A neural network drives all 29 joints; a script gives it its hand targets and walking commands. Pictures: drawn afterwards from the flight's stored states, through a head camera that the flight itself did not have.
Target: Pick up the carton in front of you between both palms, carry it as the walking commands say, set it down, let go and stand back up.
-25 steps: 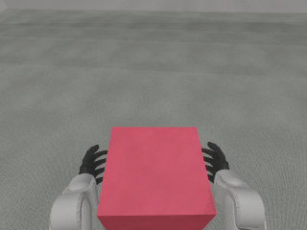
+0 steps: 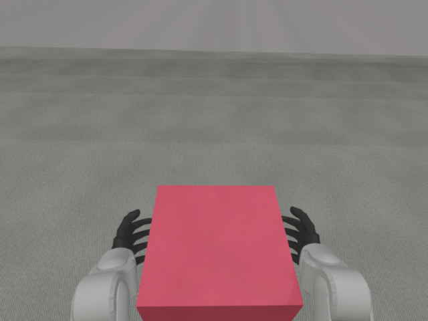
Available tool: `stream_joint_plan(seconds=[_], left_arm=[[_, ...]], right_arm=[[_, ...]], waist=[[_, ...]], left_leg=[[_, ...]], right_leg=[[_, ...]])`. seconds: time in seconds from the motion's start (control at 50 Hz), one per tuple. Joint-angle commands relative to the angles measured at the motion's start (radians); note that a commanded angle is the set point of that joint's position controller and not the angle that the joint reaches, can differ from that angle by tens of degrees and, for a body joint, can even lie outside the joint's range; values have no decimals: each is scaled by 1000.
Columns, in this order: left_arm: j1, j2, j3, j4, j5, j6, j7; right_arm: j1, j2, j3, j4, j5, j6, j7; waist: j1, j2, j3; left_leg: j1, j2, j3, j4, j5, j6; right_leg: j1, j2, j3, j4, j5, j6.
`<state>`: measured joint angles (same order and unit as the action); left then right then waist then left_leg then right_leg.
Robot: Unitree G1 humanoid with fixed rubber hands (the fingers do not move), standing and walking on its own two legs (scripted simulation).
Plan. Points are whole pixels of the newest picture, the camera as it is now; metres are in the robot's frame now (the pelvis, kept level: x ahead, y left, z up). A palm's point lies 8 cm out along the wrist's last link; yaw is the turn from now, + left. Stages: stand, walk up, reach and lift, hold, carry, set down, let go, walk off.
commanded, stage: carry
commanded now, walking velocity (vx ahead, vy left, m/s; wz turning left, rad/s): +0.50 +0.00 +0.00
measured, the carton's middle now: (215, 270) +0.25 +0.00 +0.01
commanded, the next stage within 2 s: none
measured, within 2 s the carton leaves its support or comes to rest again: neither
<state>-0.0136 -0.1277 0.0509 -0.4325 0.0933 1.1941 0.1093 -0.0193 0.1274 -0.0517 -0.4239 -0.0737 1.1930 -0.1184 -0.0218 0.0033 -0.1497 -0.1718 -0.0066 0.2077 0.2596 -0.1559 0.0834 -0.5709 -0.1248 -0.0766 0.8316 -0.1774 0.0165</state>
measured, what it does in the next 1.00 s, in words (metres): walks ahead: right foot, then left foot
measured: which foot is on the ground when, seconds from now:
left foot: down 0.00-0.30, up 0.32-0.60, down 0.62-1.00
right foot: up 0.00-0.24, down 0.26-1.00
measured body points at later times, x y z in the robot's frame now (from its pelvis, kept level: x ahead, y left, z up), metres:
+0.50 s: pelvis +0.31 -0.06 +0.00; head +0.34 -0.08 +0.45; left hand +0.55 +0.11 +0.07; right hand +0.58 -0.19 +0.05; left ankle +0.31 +0.08 -0.71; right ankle +0.34 -0.14 -0.75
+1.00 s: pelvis +0.44 -0.03 -0.02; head +0.42 -0.02 +0.43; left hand +0.70 +0.13 +0.06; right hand +0.70 -0.18 +0.06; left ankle +0.44 +0.07 -0.75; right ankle +0.34 -0.14 -0.75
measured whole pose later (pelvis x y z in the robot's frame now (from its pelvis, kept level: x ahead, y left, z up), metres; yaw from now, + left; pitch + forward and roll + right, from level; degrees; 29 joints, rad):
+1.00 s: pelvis +0.44 -0.03 -0.02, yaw +0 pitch +4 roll +1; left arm -0.07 -0.13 0.07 -0.36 0.12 1.18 0.10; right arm -0.07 0.13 -0.07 -0.35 -0.10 1.16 -0.09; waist -0.01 -0.02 -0.14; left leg -0.33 0.05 0.21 0.54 -0.28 0.03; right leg -0.14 -0.08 -0.16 0.49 -0.41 0.03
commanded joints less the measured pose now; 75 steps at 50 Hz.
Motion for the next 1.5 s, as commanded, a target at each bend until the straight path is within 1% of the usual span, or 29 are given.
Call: stream_joint_plan(seconds=[0.0, 0.08, 0.16, 0.2, 0.22, 0.24, 0.26, 0.28, 0.3, 0.32, 0.34, 0.36, 0.38, 0.4, 0.44, 0.5, 0.54, 0.56, 0.6, 0.62, 0.64, 0.66, 0.68, 0.8, 0.96, 1.06, 1.16, 1.32, 1.48], left_arm=[[-411, -860, -667, -74, -321, -4, -157], [-421, -821, -676, -111, -345, 18, -151], [-419, -788, -665, -119, -350, 38, -150], [-416, -784, -654, -118, -350, 41, -151], [-394, -786, -646, -104, -346, 40, -152], [-378, -790, -637, -91, -337, 39, -153], [-352, -782, -620, -80, -324, 39, -155], [-357, -797, -620, -58, -320, 26, -159], [-338, -835, -627, -62, -338, 18, -169], [-344, -880, -631, -71, -342, 5, -178], [-354, -921, -642, -76, -343, -9, -185], [-369, -950, -657, -79, -350, -23, -191], [-375, -968, -666, -83, -358, -35, -196], [-370, -973, -672, -89, -362, -45, -202], [-355, -966, -681, -95, -364, -57, -213], [-316, -929, -687, -111, -360, -64, -220], [-322, -897, -691, -143, -359, -60, -215], [-335, -876, -690, -159, -359, -55, -210], [-342, -819, -674, -155, -346, -35, -194], [-333, -782, -656, -138, -334, -20, -184], [-343, -755, -654, -137, -330, -1, -175], [-353, -737, -653, -140, -330, 17, -168], [-379, -732, -661, -146, -330, 30, -164], [-409, -799, -653, -64, -332, 40, -170], [-437, -826, -643, 30, -289, -41, -208], [-455, -823, -623, 90, -260, -113, -228], [-452, -786, -585, 154, -225, -180, -239], [-496, -749, -470, 334, -127, -315, -247], [-604, -782, -358, 557, -58, -495, -275]], right_arm=[[-390, 822, 662, -85, 341, 3, 200], [-372, 782, 641, -106, 319, 18, 181], [-365, 764, 634, -106, 310, 36, 170], [-373, 767, 641, -113, 314, 40, 170], [-380, 768, 645, -119, 316, 41, 171], [-385, 757, 647, -131, 320, 41, 171], [-395, 758, 655, -133, 323, 45, 173], [-394, 782, 674, -146, 336, 46, 178], [-405, 813, 690, -142, 344, 38, 184], [-413, 861, 699, -134, 348, 26, 191], [-417, 903, 708, -123, 349, 11, 196], [-413, 938, 716, -117, 347, -3, 200], [-399, 959, 722, -111, 340, -16, 200], [-377, 971, 724, -102, 328, -27, 198], [-323, 975, 723, -91, 307, -46, 191], [-308, 942, 721, -127, 295, -55, 184], [-327, 913, 724, -160, 305, -49, 184], [-341, 894, 724, -176, 311, -42, 183], [-349, 830, 706, -179, 314, -19, 179], [-348, 786, 689, -169, 314, -2, 177], [-356, 756, 664, -147, 311, 9, 176], [-340, 752, 649, -112, 305, 18, 175], [-309, 750, 629, -68, 298, 29, 175], [-370, 810, 621, -32, 309, 35, 182], [-428, 832, 647, 38, 287, -41, 221], [-450, 830, 636, 93, 256, -114, 241], [-444, 798, 603, 147, 208, -181, 245], [-479, 741, 457, 336, 102, -315, 256], [-595, 772, 351, 560, 36, -495, 291]], waist=[[14, 114, -27], [8, 110, -4], [3, 137, 33], [8, 158, -5], [28, 136, -52], [39, 86, -129], [54, -47, -234], [47, -352, -319], [43, -276, -307], [45, -199, -293], [39, -97, -274], [36, -78, -252], [31, -89, -245], [30, -111, -244], [23, -140, -233], [32, -181, -226], [32, -170, -208], [27, -150, -188], [28, -100, -146], [36, -45, -136], [39, 43, -143], [36, 101, -150], [30, 111, -135], [26, 40, -179], [23, -3, -197], [23, -12, -186], [24, -12, -172], [23, -7, -124], [22, -3, -122]], left_leg=[[83, 256, -191, -212, -111, 41], [187, 236, -134, -171, 95, 38], [256, 241, -101, -95, 288, 24], [257, 236, -64, 27, 476, 2], [227, 201, -3, 191, 599, -29], [114, 162, 20, 383, 533, -68], [-76, 107, 19, 645, 260, -107], [-343, -27, -54, 926, -270, -144], [-406, 6, -160, 1055, -362, -123], [-419, 50, -194, 1056, -345, -98], [-395, 96, -215, 964, -292, -85], [-376, 119, -215, 849, -252, -84], [-320, 114, -189, 734, -214, -89], [-271, 99, -164, 638, -207, -96], [-208, 73, -121, 467, -190, -109], [-180, 47, -70, 326, -68, -117], [-121, 56, -48, 247, 54, -116], [-70, 64, -37, 173, 152, -115], [24, 117, -53, 101, 268, -120], [82, 191, -106, 132, 454, -115], [107, 239, -140, 190, 622, -68], [78, 249, -168, 193, 573, -42], [57, 240, -168, 181, 590, -42], [60, 202, -132, 253, 644, -45], [34, 182, -114, 288, 554, -45], [18, 178, -109, 287, 451, -47], [15, 178, -112, 277, 405, -44], [-5, 183, -118, 239, 286, -47], [-16, 180, -124, 206, 191, -52]], right_leg=[[-65, -5, -36, -133, 110, 24], [-81, 8, -73, -231, 172, 19], [-22, 37, -112, -336, 153, -15], [125, 78, -157, -370, 108, -36], [284, 131, -209, -431, 124, -34], [503, 101, -174, -443, 156, -33], [719, -116, 109, -455, 263, -87], [912, -320, 459, -503, 515, -250], [863, -327, 395, -499, 716, -270], [804, -288, 287, -473, 811, -250], [726, -257, 202, -481, 801, -204], [683, -231, 150, -511, 743, -166], [636, -200, 91, -530, 691, -132], [606, -181, 48, -542, 680, -123], [573, -150, -26, -543, 723, -130], [577, -137, -73, -516, 743, -132], [533, -117, -97, -489, 606, -110], [494, -99, -109, -467, 504, -87], [412, -73, -98, -422, 293, -45], [344, -53, -101, -382, 162, -24], [323, -27, -74, -371, 72, -3], [355, -24, -47, -390, 34, 7], [372, -33, -44, -377, 80, 12], [422, -33, -44, -351, 284, 21], [453, -38, -43, -342, 359, 17], [449, -45, -41, -347, 331, 8], [435, -44, -38, -358, 276, 4], [395, -45, -27, -393, 138, -8], [375, -41, -17, -415, 27, -21]])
